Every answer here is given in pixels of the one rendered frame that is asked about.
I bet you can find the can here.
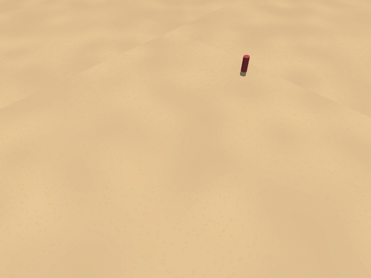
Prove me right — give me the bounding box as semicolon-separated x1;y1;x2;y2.
241;55;250;72

